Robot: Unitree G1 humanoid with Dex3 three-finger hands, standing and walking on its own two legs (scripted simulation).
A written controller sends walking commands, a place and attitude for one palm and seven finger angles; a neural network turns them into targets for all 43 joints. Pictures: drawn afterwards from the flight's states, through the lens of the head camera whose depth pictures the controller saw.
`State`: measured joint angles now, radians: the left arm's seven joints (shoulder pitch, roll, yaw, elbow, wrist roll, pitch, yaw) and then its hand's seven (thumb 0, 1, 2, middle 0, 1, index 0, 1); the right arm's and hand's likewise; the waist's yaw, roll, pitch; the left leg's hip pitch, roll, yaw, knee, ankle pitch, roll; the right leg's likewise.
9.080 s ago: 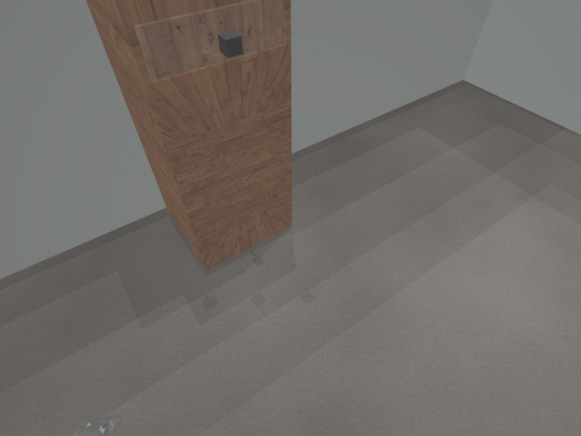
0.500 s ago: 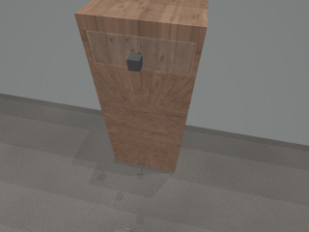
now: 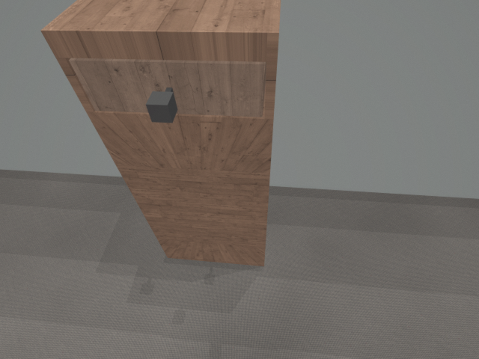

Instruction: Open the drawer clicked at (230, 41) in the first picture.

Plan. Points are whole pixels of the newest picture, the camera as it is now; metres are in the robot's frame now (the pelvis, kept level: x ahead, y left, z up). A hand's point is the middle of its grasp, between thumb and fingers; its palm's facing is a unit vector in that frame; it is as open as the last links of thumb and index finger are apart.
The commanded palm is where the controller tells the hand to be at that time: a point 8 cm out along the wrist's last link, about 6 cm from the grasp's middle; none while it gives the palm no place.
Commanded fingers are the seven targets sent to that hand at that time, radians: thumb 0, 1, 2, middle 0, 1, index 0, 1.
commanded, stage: come to a stop and stand still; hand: left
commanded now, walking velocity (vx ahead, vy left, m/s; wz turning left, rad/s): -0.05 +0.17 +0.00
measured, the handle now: (165, 101) +0.56 +0.18 +0.13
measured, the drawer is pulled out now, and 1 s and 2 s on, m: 0.00 0.00 0.00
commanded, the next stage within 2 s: look again from close up in 0.58 s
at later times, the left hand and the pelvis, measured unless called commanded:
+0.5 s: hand out of the picture -0.04 +0.21 -0.16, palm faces +0.10 -0.98 -0.19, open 7.4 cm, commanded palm none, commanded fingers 0.00 0.90 0.90 -0.20 -0.30 -0.20 -0.30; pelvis -0.05 +0.03 +0.01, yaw +2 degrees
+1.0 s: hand out of the picture -0.03 +0.17 -0.17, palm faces +0.06 -0.98 -0.21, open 7.3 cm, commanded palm none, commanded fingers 0.00 0.90 0.90 -0.20 -0.30 -0.20 -0.30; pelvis -0.03 +0.00 +0.00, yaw +1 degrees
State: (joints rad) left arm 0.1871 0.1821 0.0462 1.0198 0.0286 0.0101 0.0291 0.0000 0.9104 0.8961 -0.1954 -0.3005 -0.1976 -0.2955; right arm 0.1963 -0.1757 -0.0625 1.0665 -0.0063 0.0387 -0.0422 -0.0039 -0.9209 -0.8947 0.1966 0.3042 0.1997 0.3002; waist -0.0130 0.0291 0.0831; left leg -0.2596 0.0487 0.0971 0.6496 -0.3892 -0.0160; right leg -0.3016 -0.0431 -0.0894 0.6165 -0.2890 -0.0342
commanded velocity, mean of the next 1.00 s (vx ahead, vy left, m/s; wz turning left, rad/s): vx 0.05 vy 0.00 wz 0.00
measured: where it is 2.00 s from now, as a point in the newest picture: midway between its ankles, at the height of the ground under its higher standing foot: outside the picture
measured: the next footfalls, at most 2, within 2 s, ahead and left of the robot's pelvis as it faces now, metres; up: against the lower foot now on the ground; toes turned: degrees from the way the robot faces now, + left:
left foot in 0.38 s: -0.01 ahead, +0.11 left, +0.00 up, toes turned +4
right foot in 0.68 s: -0.01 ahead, -0.09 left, +0.00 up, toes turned -3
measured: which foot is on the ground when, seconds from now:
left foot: up 0.00-0.36, down 0.38-1.00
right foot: down 0.00-0.38, up 0.40-0.66, down 0.68-1.00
